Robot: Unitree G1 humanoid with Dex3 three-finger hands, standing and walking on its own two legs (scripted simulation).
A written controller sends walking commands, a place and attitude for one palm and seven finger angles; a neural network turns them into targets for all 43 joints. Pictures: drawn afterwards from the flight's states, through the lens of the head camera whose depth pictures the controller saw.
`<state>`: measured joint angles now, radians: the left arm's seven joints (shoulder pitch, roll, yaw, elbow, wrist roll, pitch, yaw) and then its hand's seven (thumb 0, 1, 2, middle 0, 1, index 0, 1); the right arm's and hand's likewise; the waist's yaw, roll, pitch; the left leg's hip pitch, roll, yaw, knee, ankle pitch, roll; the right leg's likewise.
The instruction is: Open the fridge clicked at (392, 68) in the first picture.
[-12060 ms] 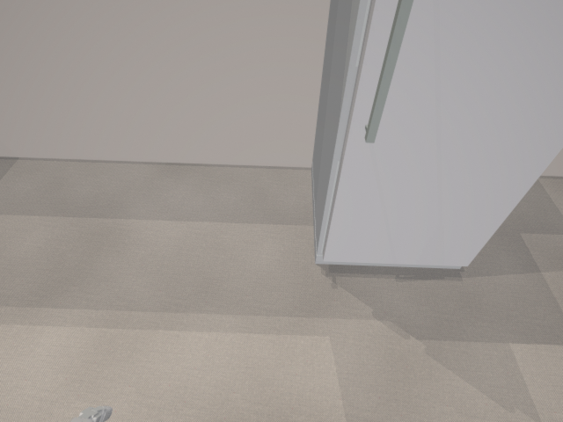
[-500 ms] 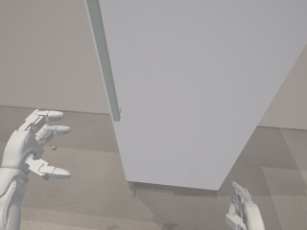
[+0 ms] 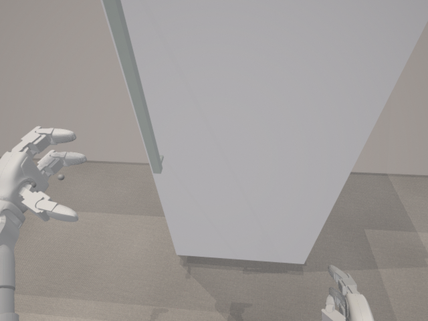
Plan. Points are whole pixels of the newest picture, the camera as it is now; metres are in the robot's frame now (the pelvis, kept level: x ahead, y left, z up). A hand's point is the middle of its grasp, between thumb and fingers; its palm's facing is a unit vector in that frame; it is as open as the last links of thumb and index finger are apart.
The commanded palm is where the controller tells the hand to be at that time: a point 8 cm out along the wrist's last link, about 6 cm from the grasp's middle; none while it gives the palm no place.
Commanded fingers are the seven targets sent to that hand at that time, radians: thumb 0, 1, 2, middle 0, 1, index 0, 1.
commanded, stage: raise the hand to about handle height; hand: left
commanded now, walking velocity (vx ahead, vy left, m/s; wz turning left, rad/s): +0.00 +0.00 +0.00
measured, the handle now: (138, 84) +0.52 +0.21 +0.21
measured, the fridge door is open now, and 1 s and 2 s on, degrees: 0 0 0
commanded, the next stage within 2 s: move the hooked fingers beside the handle in 0.30 s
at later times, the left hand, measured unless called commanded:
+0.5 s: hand (61, 178) +0.27 +0.27 +0.18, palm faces +0.09 -0.99 -0.07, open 13.9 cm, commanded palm +0.25 +0.32 +0.18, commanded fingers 0.00 -0.50 0.30 -0.30 -1.20 -0.30 -1.20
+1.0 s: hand (86, 151) +0.34 +0.27 +0.17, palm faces +0.07 -1.00 -0.05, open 13.9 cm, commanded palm +0.32 +0.31 +0.17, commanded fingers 0.00 -0.50 0.30 -0.30 -1.20 -0.30 -1.20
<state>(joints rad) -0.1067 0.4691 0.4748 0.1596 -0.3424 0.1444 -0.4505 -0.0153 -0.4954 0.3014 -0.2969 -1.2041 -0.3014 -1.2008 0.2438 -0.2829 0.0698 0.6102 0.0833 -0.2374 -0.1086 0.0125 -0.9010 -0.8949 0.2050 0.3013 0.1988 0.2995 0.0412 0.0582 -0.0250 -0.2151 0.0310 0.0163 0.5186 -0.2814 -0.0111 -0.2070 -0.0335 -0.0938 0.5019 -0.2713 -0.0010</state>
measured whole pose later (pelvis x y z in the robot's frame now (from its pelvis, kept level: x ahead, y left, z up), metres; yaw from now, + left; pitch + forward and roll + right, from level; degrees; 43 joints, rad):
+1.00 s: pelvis +0.00 +0.00 +0.00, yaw -1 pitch +0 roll +0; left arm -0.35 0.48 0.44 0.45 -0.27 0.07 -0.40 -0.02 -0.50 0.30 -0.30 -1.20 -0.30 -1.20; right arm 0.28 -0.29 0.06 0.63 0.08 -0.20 -0.12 0.01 -0.90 -0.89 0.20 0.30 0.20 0.30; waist 0.01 0.05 -0.02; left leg -0.24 0.03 0.03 0.51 -0.27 -0.02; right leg -0.24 -0.03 -0.08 0.51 -0.27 -0.01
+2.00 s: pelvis +0.01 +0.02 -0.01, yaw -2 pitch +8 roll -1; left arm -0.81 0.61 0.42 1.03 -0.17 -0.11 -0.42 -0.02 -0.50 0.30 -0.30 -1.20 -0.30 -1.20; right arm 0.38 -0.30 0.04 0.66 0.06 -0.07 -0.09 0.01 -0.90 -0.89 0.21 0.30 0.20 0.30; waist -0.08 0.01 -0.06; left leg -0.42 0.03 0.04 0.59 -0.31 0.01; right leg -0.41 -0.03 -0.06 0.54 -0.27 0.02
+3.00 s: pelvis +0.01 +0.01 -0.01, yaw -1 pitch +9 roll -1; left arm -0.83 0.64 0.42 1.07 -0.18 -0.13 -0.45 -0.02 -0.50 0.30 -0.30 -1.20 -0.30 -1.20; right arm 0.38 -0.30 0.04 0.65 0.07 -0.02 -0.09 0.01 -0.90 -0.89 0.21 0.30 0.20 0.30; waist -0.07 0.02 -0.06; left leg -0.45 0.04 0.03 0.62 -0.33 0.00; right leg -0.43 -0.02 -0.07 0.56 -0.28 0.01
